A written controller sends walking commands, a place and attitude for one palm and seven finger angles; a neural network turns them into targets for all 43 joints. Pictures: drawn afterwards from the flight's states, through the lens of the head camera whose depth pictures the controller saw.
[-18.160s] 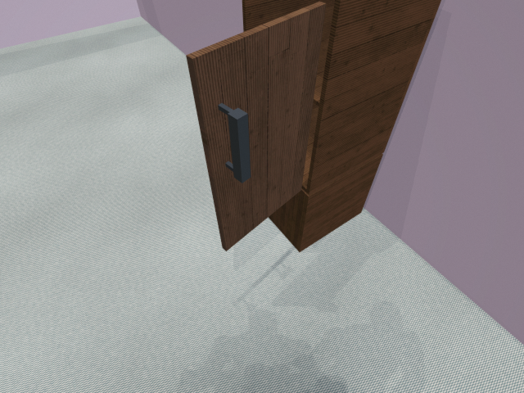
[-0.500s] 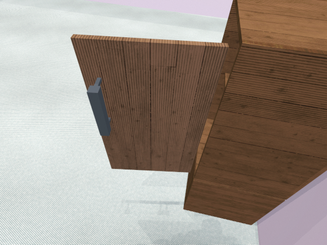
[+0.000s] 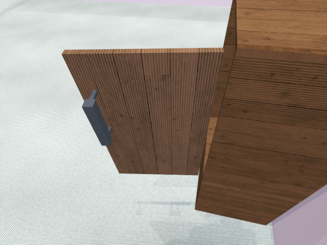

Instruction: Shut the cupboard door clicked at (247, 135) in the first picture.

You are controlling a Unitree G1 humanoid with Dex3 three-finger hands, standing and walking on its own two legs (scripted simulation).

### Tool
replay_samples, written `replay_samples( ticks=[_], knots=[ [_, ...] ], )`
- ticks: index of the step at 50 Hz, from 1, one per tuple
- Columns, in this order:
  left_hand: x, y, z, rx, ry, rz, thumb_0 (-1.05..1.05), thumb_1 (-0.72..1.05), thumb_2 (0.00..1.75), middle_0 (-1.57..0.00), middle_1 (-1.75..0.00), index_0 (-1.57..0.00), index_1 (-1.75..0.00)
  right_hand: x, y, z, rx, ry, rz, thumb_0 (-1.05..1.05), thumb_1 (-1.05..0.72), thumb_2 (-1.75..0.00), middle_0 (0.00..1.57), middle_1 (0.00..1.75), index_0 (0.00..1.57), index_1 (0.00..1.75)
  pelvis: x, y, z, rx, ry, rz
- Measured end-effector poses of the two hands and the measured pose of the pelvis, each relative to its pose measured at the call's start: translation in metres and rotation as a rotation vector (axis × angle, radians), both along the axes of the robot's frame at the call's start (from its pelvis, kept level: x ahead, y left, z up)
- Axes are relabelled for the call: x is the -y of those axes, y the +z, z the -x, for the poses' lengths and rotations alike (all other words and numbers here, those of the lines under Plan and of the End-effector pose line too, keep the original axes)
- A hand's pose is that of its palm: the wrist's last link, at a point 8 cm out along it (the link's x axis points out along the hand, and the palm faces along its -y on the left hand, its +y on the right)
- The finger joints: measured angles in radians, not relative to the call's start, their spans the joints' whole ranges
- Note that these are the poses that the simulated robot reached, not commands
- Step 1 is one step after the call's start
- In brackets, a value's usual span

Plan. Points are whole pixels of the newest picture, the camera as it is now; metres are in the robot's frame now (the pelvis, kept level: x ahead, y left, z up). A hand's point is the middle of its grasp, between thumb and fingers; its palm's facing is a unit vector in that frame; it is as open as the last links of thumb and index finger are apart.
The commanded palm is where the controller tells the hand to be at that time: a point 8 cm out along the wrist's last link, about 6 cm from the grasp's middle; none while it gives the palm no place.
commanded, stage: come to a stop and stand still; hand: left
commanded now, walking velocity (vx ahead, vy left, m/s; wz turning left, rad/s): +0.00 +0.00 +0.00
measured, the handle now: (100, 118) +0.42 +0.21 +0.06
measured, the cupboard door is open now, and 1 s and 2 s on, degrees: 100 100 100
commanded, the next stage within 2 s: look again from close up in 0.56 s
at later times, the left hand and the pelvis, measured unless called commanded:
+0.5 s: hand out of the picture +0.08 +0.14 -0.16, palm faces -0.01 -0.97 -0.24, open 7.4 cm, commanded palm none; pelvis +0.02 -0.04 +0.00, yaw +0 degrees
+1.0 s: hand out of the picture +0.03 +0.13 -0.17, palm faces +0.03 -0.98 -0.22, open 7.3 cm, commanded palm none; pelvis +0.02 -0.05 +0.00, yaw +1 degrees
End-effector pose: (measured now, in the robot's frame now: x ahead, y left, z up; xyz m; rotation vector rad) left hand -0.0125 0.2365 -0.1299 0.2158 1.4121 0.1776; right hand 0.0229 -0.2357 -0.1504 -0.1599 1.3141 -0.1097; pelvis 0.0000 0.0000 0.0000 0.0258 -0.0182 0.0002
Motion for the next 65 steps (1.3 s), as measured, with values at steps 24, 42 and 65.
replay_samples(
  ticks=[24,42,65],
  knots=[
    [0.047,0.002,-0.084,0.146,-0.044,0.010,0.00,0.91,0.90,-0.20,-0.30,-0.20,-0.30,0.025,-0.003,0.000,-0.058,-0.039,-0.028,0.01,-0.91,-0.90,0.20,0.30,0.20,0.29,0.042,0.002,-0.021,0.000,0.004,0.003],
    [0.057,-0.004,-0.042,0.062,0.014,0.027,0.00,0.91,0.90,-0.20,-0.30,-0.20,-0.30,0.039,0.003,0.003,-0.077,-0.024,-0.001,0.01,-0.91,-0.90,0.20,0.30,0.20,0.29,0.051,0.004,-0.019,0.007,0.014,0.009],
    [0.050,-0.007,-0.031,0.061,0.024,0.031,0.00,0.92,0.90,-0.20,-0.30,-0.20,-0.30,0.017,0.003,0.023,-0.104,-0.036,-0.027,0.01,-0.91,-0.90,0.20,0.30,0.20,0.29,0.042,0.004,-0.011,0.008,0.017,0.016]
  ],
)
